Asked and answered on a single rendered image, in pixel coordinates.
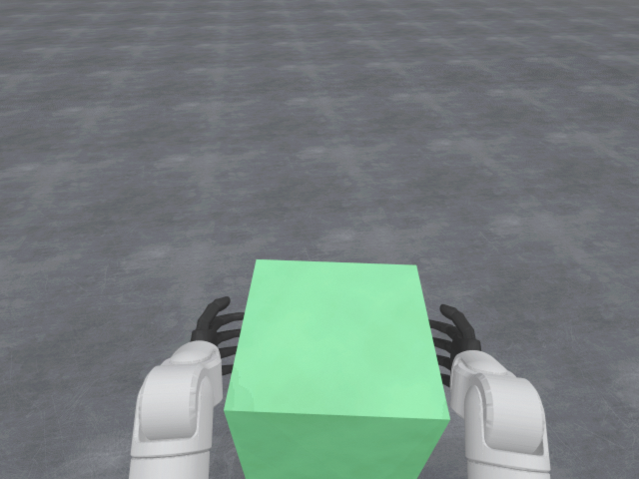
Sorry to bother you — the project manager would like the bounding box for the robot right hand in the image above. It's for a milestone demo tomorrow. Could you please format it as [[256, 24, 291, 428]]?
[[428, 304, 481, 388]]

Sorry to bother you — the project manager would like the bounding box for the carton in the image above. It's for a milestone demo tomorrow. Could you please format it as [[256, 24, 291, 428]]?
[[224, 259, 450, 479]]

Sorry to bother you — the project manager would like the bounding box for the robot left hand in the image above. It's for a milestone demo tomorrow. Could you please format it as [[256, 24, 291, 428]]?
[[190, 296, 245, 376]]

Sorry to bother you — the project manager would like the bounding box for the right robot forearm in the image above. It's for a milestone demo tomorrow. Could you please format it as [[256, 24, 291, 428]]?
[[450, 350, 550, 479]]

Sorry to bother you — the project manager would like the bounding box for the left robot forearm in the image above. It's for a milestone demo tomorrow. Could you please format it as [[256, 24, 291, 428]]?
[[129, 340, 223, 479]]

